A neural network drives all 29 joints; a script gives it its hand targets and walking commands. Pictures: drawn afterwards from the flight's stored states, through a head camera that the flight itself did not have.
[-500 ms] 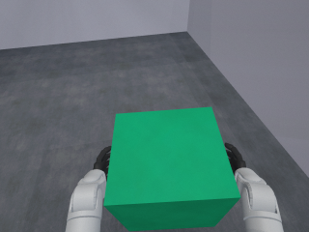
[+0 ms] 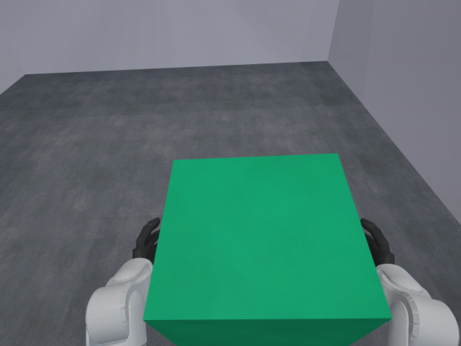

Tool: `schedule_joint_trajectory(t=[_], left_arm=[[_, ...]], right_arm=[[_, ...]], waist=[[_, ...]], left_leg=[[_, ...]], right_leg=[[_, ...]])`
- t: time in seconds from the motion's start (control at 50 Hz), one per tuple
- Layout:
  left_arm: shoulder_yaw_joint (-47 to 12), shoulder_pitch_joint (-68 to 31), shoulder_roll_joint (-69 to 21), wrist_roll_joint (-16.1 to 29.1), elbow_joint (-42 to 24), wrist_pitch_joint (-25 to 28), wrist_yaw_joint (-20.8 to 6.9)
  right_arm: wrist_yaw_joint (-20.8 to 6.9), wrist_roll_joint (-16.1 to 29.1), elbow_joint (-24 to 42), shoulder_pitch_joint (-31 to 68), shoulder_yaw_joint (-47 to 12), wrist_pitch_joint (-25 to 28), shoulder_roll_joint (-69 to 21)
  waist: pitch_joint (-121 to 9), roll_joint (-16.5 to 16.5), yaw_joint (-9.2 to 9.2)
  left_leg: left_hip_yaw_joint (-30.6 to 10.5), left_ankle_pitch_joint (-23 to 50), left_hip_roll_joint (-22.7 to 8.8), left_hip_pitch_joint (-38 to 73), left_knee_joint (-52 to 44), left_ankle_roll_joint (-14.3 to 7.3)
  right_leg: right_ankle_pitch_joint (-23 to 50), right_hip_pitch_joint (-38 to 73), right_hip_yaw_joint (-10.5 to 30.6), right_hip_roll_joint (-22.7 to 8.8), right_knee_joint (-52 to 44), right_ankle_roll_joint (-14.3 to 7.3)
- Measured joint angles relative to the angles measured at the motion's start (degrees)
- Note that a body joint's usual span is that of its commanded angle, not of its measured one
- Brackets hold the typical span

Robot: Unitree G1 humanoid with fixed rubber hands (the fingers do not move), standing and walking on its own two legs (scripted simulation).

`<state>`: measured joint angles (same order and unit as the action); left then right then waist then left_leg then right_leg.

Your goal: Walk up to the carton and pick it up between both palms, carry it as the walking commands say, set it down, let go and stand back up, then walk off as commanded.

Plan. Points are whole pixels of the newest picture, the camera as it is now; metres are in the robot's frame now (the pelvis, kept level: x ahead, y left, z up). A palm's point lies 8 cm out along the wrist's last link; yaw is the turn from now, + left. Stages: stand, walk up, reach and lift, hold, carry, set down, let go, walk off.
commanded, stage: carry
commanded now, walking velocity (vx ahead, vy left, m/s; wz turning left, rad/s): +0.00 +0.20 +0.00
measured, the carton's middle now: (257, 263) +0.25 +0.00 +0.05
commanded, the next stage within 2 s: none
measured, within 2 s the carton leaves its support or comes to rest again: neither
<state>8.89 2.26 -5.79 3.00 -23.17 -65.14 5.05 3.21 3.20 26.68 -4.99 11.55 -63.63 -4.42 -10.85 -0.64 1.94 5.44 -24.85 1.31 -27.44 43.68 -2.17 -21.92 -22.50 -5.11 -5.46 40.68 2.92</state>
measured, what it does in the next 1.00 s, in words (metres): steps to the left: right foot, then left foot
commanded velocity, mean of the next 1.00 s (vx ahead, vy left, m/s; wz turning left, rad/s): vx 0.00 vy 0.20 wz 0.00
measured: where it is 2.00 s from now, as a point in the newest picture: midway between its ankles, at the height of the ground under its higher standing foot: outside the picture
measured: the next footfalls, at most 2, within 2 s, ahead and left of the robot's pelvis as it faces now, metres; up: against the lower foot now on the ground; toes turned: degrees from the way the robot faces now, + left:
right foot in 0.38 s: -0.01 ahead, -0.04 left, +0.00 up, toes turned -13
left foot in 0.66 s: +0.02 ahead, +0.30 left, +0.00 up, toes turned +6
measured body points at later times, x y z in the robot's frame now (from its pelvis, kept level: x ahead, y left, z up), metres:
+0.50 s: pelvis -0.04 +0.08 +0.02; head -0.09 +0.07 +0.46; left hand +0.20 +0.23 +0.08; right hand +0.18 -0.12 +0.08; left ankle -0.01 +0.17 -0.68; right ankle -0.05 -0.03 -0.71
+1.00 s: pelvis -0.07 +0.21 +0.00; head -0.07 +0.23 +0.45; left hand +0.17 +0.39 +0.05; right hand +0.17 +0.04 +0.07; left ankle -0.02 +0.30 -0.71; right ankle -0.08 +0.05 -0.68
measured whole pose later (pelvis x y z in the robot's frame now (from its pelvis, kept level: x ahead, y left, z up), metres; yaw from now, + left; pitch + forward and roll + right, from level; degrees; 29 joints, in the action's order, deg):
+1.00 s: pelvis -0.07 +0.21 +0.00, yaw -2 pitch +4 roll -1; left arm 9.1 5.3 -3.2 4.9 -26.5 -64.6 6.1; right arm 3.8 3.9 25.6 -4.8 10.5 -62.1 -7.0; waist -6.5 1.4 0.3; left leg 8.0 -17.1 -2.4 -28.1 40.6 -3.5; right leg -30.9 -30.6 -3.8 -8.1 56.1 4.2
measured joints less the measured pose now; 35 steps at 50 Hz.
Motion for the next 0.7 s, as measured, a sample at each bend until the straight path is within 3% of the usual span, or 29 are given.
schedule_joint_trajectory(t=[0.04,0.06,0.12,0.2,0.26,0.36,0.38,0.42,0.44,0.48,0.52,0.62,0.66,0.7], left_arm=[[-0.4,1.3,-0.6,-0.4,-1.0,-0.9,0.7],[-0.6,2.0,-0.4,-0.4,-1.4,-1.2,1.0],[-0.8,2.7,1.7,-0.3,-1.7,-2.5,1.7],[0.4,1.1,1.5,0.7,-0.1,-3.0,1.8],[0.8,0.8,0.6,1.0,-0.4,-2.3,1.8],[0.8,0.7,0.6,1.2,-1.0,-1.5,1.9],[0.6,0.6,0.5,1.0,-0.4,-1.6,1.9],[0.3,0.3,-0.3,0.2,1.1,-2.3,1.9],[0.5,0.5,-0.7,0.0,1.3,-2.6,1.9],[0.8,1.8,-1.4,-0.2,1.2,-2.3,1.9],[0.5,2.6,-1.5,-0.3,0.9,-1.5,1.9],[0.0,2.3,-1.4,-0.9,-2.6,-0.7,2.1],[0.1,2.2,-1.5,-0.8,-3.7,-0.5,2.1],[0.5,1.9,-0.3,-0.3,-4.1,-0.5,2.0]], right_arm=[[0.1,0.8,0.4,-0.7,0.2,-1.0,0.3],[0.1,0.9,0.0,-0.4,0.2,-1.6,0.2],[0.4,0.5,-2.7,1.1,-0.4,-2.2,-0.9],[1.0,-0.2,-2.7,0.9,-0.3,-2.2,-1.8],[1.2,0.3,-1.3,0.8,0.0,-2.2,-1.5],[1.3,0.6,-0.9,2.0,-0.6,-2.4,-0.5],[1.3,0.6,-1.3,1.9,-0.7,-2.5,-0.1],[1.4,0.7,-1.8,0.3,-0.9,-2.6,0.9],[1.4,0.8,-1.9,-0.3,-1.1,-2.6,1.1],[1.4,0.9,-2.3,-0.3,-1.1,-3.1,1.2],[1.4,1.1,-2.7,0.5,-1.1,-3.3,1.5],[0.9,2.7,-1.9,2.4,-0.4,-1.7,1.6],[0.7,3.0,-1.1,2.8,-0.3,-1.5,1.7],[0.7,2.6,-1.6,3.2,-0.6,-0.7,0.6]], waist=[[-0.2,1.5,-0.98],[-0.4,1.9,-1.40],[-0.6,1.0,-1.91],[-0.1,0.5,-2.02],[-0.3,-0.1,-2.14],[-1.2,-0.7,-2.71],[-1.4,-1.1,-2.65],[-1.7,-1.6,-2.15],[-1.8,-0.9,-1.93],[-1.6,-0.2,-2.04],[-0.9,0.3,-2.29],[1.9,2.0,-2.14],[2.0,1.5,-1.91],[2.3,2.1,-1.91]], left_leg=[[2.7,5.6,-0.2,1.3,-2.5,-0.7],[3.5,7.1,0.3,1.6,-3.1,-2.1],[5.2,6.4,0.1,2.0,-4.0,-5.0],[6.6,9.0,1.0,3.2,-8.4,-6.1],[7.6,10.4,1.5,3.5,-10.6,-6.9],[9.6,11.8,2.7,3.2,-12.5,-7.6],[9.7,11.8,2.7,3.2,-12.5,-6.7],[7.6,8.2,2.1,1.9,-8.1,-1.0],[5.4,6.4,1.7,0.2,-2.9,0.4],[1.1,5.8,-0.1,-2.3,5.5,1.5],[-1.6,5.5,-2.5,-3.0,7.4,2.5],[-3.1,4.3,-5.8,0.1,-2.3,3.6],[-2.4,7.2,-6.0,3.6,-9.6,3.2],[-1.3,12.5,-5.0,3.2,-10.3,4.8]], right_leg=[[-0.6,0.2,0.3,-1.9,0.9,1.1],[-1.9,-0.4,0.7,-2.5,2.3,1.1],[-9.3,-5.0,1.5,-1.0,13.6,0.5],[-7.1,-7.8,0.9,0.5,20.6,-0.5],[-6.5,-6.3,-0.4,1.7,15.9,-0.9],[-3.1,0.2,-3.2,2.3,0.2,-2.6],[-0.1,1.8,-3.7,2.3,-3.8,-3.4],[2.6,2.6,-4.4,2.3,-5.2,-4.2],[2.9,2.7,-4.4,1.9,-5.4,-4.3],[3.5,3.3,-4.5,1.3,-6.7,-3.9],[4.3,3.5,-4.5,0.2,-7.7,-3.2],[4.8,1.2,-3.6,-4.4,-6.0,-0.4],[4.2,-0.5,-3.1,-5.9,-3.8,1.2],[3.5,-2.3,-2.0,-7.7,-1.1,2.2]])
